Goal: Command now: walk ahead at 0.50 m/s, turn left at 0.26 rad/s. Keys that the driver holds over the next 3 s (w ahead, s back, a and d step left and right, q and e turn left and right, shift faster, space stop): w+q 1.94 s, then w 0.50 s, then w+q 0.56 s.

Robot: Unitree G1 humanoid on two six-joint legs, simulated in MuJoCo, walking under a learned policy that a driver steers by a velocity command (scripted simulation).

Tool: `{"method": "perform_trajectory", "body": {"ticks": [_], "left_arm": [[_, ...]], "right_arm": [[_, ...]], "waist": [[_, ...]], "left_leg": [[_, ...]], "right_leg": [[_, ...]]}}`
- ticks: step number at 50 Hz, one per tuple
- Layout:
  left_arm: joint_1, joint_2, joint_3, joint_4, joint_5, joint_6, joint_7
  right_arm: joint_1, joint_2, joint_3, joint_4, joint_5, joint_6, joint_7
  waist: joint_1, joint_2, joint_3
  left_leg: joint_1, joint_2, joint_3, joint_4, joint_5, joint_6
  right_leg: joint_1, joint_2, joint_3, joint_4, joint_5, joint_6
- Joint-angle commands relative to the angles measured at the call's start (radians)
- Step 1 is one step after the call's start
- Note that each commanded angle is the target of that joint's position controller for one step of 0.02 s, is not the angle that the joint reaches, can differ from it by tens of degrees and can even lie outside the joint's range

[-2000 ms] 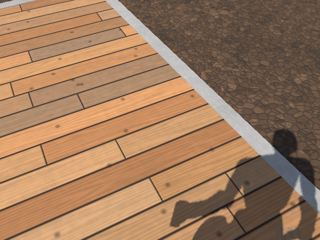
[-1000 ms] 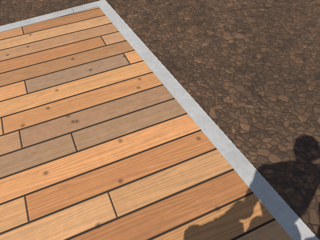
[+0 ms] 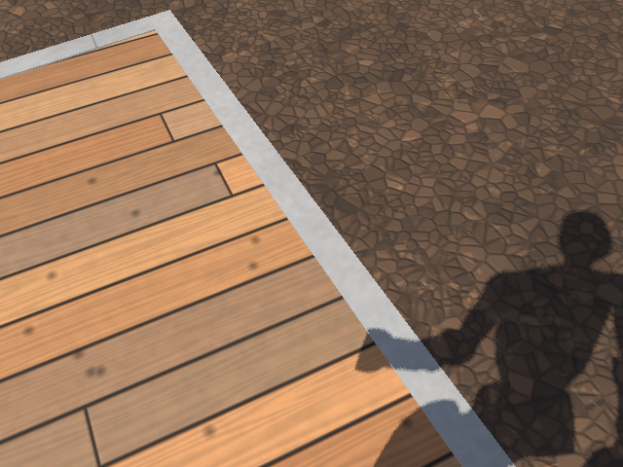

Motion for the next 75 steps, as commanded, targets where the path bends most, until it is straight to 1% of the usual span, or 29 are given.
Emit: {"method": "perform_trajectory", "body": {"ticks": [1,2,4,7,13,18,22,24,25,26,27,28,30,31,34,40,45,48,49,50,51,52,53,55,59,66,71,73,75], "left_arm": [[0.264,0.146,0.036,0.027,0.0,0.001,0.014],[0.195,0.109,0.025,0.023,0.004,-0.002,0.01],[0.144,0.073,0.017,0.034,0.018,-0.01,0.006],[0.166,0.101,0.027,0.059,0.022,-0.017,0.016],[0.21,0.137,0.034,0.074,0.022,-0.008,0.049],[0.31,0.165,0.045,0.1,0.004,0.019,0.059],[0.282,0.213,0.06,0.084,-0.012,0.046,0.065],[0.241,0.238,0.064,0.068,-0.019,0.059,0.068],[0.235,0.231,0.059,0.053,-0.014,0.055,0.068],[0.298,0.076,0.017,0.004,0.025,0.032,0.054],[0.254,0.098,0.009,-0.034,-0.014,-0.02,0.038],[0.141,0.147,0.022,-0.065,-0.051,-0.048,0.027],[0.124,0.148,0.025,-0.052,-0.021,-0.059,0.036],[0.143,0.166,0.038,-0.048,-0.007,-0.046,0.039],[0.141,0.141,0.039,-0.066,0.011,-0.007,0.04],[-0.08,0.092,0.016,-0.141,0.01,-0.003,0.032],[-0.146,0.138,0.023,-0.187,-0.005,-0.021,0.012],[-0.027,0.176,0.041,-0.164,-0.005,-0.04,0.008],[0.094,0.211,0.056,-0.14,0.009,-0.046,0.013],[0.269,0.272,0.071,-0.125,0.02,-0.042,0.022],[0.33,0.322,0.083,-0.087,0.025,-0.028,0.014],[0.291,0.213,0.059,-0.114,0.001,-0.021,0.011],[0.245,0.155,0.043,-0.127,-0.002,-0.012,0.017],[0.167,0.131,0.031,-0.124,0.013,0.0,0.018],[0.167,0.142,0.035,-0.095,0.009,-0.014,0.019],[0.203,0.205,0.052,-0.068,0.004,0.003,0.03],[0.264,0.252,0.064,-0.043,-0.019,0.031,0.033],[0.255,0.284,0.073,-0.046,-0.028,0.044,0.039],[0.238,0.28,0.069,-0.053,-0.033,0.058,0.047]], "right_arm": [[-0.065,-0.134,-0.025,-0.1,0.033,-0.042,-0.002],[-0.095,-0.121,-0.03,-0.103,0.021,-0.034,-0.01],[-0.049,-0.073,-0.037,-0.09,0.014,0.0,-0.013],[-0.064,-0.042,-0.041,-0.104,0.014,0.029,-0.014],[-0.231,-0.039,-0.041,-0.172,-0.003,0.024,0.011],[-0.396,-0.017,-0.023,-0.256,-0.004,0.024,0.045],[-0.378,-0.06,-0.039,-0.303,0.001,0.028,0.067],[-0.164,-0.137,-0.08,-0.267,0.008,0.03,0.062],[0.0,-0.215,-0.119,-0.225,0.007,0.035,0.043],[0.02,-0.32,-0.136,-0.214,0.01,0.036,0.027],[0.044,-0.293,-0.116,-0.247,-0.008,0.02,0.032],[0.027,-0.221,-0.097,-0.242,-0.018,0.008,0.034],[-0.117,-0.141,-0.074,-0.27,-0.007,-0.006,0.034],[-0.166,-0.111,-0.062,-0.289,-0.012,-0.009,0.031],[-0.158,-0.139,-0.064,-0.298,-0.009,-0.012,0.014],[-0.07,-0.172,-0.072,-0.29,-0.003,0.002,-0.013],[-0.011,-0.163,-0.069,-0.274,0.003,0.014,-0.016],[-0.042,-0.16,-0.067,-0.293,-0.002,0.024,-0.023],[-0.062,-0.125,-0.054,-0.31,-0.007,0.022,-0.02],[-0.06,-0.077,-0.034,-0.337,-0.027,0.019,-0.017],[0.101,-0.035,-0.021,-0.36,0.012,0.01,-0.014],[0.083,-0.149,-0.039,-0.328,0.024,0.012,-0.018],[-0.031,-0.197,-0.052,-0.345,0.014,0.018,-0.016],[-0.114,-0.168,-0.055,-0.37,-0.007,0.023,-0.014],[-0.117,-0.098,-0.045,-0.399,0.007,0.043,-0.002],[-0.275,-0.073,-0.026,-0.454,0.001,0.034,0.028],[-0.385,-0.082,-0.025,-0.511,0.003,0.035,0.056],[-0.339,-0.118,-0.044,-0.514,-0.003,0.041,0.059],[-0.075,-0.202,-0.094,-0.448,-0.001,0.047,0.048]], "waist": [[0.139,-0.132,-0.208],[0.107,-0.085,-0.131],[0.049,-0.123,-0.072],[0.029,-0.095,-0.026],[0.059,-0.062,0.025],[0.116,-0.035,0.079],[0.061,-0.09,0.018],[-0.068,-0.108,-0.106],[-0.144,-0.048,-0.193],[-0.041,0.224,-0.248],[-0.05,0.177,-0.408],[-0.08,0.103,-0.303],[0.006,-0.02,-0.149],[0.043,-0.016,-0.128],[0.075,-0.011,-0.091],[-0.002,0.059,-0.035],[-0.025,0.088,-0.036],[0.049,0.129,-0.073],[0.108,0.113,-0.161],[0.171,-0.006,-0.314],[0.085,-0.39,-0.415],[0.109,-0.25,-0.322],[0.135,-0.145,-0.193],[0.095,-0.063,-0.067],[0.06,-0.105,-0.038],[0.106,-0.071,-0.008],[0.128,-0.079,0.034],[0.081,-0.112,-0.011],[-0.071,-0.095,-0.153]], "left_leg": [[-0.585,0.07,-0.068,0.415,0.049,0.036],[-0.541,0.106,-0.056,0.353,0.125,0.035],[-0.428,0.146,-0.063,0.281,0.207,0.037],[-0.464,0.148,-0.066,0.235,0.294,0.029],[-0.537,0.123,-0.027,-0.073,0.548,0.013],[-0.604,0.11,0.054,-0.226,0.509,0.036],[-0.447,0.022,0.161,-0.261,0.323,0.091],[-0.143,-0.062,0.195,-0.315,0.306,0.146],[0.155,-0.036,0.084,-0.376,0.337,0.192],[0.472,0.217,-0.422,-0.428,0.267,0.34],[0.597,0.342,-0.821,-0.608,0.163,0.444],[0.555,0.313,-0.69,-0.636,0.233,0.377],[0.257,0.226,-0.43,-0.628,0.411,0.3],[0.149,0.196,-0.363,-0.646,0.494,0.285],[0.006,0.166,-0.294,-0.692,0.589,0.284],[-0.09,0.072,-0.194,-0.683,0.493,0.202],[0.024,0.121,-0.316,-0.583,0.406,0.178],[0.06,0.115,-0.366,-0.461,0.506,0.15],[0.006,0.063,-0.326,-0.312,0.552,0.117],[-0.146,-0.011,-0.226,-0.02,0.365,0.074],[-0.503,-0.116,-0.141,0.272,-0.133,0.018],[-0.617,-0.027,-0.166,0.394,-0.094,0.008],[-0.643,0.006,-0.134,0.413,0.005,0.003],[-0.578,0.07,-0.102,0.343,0.121,-0.003],[-0.535,0.124,-0.067,0.238,0.181,-0.009],[-0.53,0.115,0.004,-0.107,0.48,-0.017],[-0.5,0.078,0.079,-0.258,0.408,0.025],[-0.389,0.015,0.133,-0.279,0.299,0.066],[-0.016,-0.073,0.165,-0.365,0.34,0.132]], "right_leg": [[0.641,-0.352,0.479,-0.284,-0.113,-0.168],[0.494,-0.311,0.375,-0.331,-0.073,-0.144],[0.335,-0.25,0.227,-0.4,-0.025,-0.112],[0.289,-0.237,0.101,-0.443,0.093,-0.121],[0.359,-0.223,-0.056,-0.467,0.182,-0.101],[0.539,-0.275,-0.12,-0.42,0.261,-0.096],[0.611,-0.29,-0.175,-0.237,0.737,-0.065],[0.552,-0.259,-0.199,0.071,0.913,-0.032],[0.352,-0.216,-0.199,0.348,0.691,0.014],[-0.094,-0.029,-0.154,0.714,-0.256,0.075],[-0.258,0.068,0.109,0.886,-0.476,0.072],[-0.363,0.009,0.163,0.878,-0.392,0.042],[-0.277,-0.077,0.155,0.7,-0.247,0.024],[-0.198,-0.101,0.159,0.637,-0.216,0.031],[-0.13,-0.106,0.137,0.496,-0.169,0.074],[-0.068,-0.018,0.101,0.054,0.197,0.102],[-0.033,0.015,0.133,-0.085,0.173,0.076],[0.122,0.031,0.113,-0.145,0.083,0.029],[0.322,-0.022,0.146,-0.132,0.095,-0.013],[0.602,-0.202,0.326,-0.108,0.049,-0.074],[0.881,-0.409,0.814,-0.22,-0.18,-0.231],[0.825,-0.402,0.834,-0.26,-0.385,-0.201],[0.692,-0.358,0.66,-0.273,-0.356,-0.154],[0.458,-0.281,0.449,-0.317,-0.128,-0.128],[0.355,-0.244,0.245,-0.402,0.038,-0.14],[0.412,-0.221,-0.002,-0.418,0.206,-0.113],[0.528,-0.266,-0.074,-0.368,0.303,-0.082],[0.566,-0.27,-0.113,-0.241,0.626,-0.063],[0.468,-0.224,-0.166,0.114,0.773,-0.019]]}}
Next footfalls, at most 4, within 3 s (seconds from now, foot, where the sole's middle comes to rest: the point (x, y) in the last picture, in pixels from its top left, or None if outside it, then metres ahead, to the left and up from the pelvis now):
0.50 left None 0.41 0.16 -0.76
0.98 right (272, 331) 0.76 0.11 -0.76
1.52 left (107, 333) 0.78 0.49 -0.76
2.00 right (70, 231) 1.10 0.64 -0.76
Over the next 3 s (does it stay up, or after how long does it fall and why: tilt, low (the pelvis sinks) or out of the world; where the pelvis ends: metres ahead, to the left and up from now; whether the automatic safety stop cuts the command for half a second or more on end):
stays up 1.08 1.06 0.00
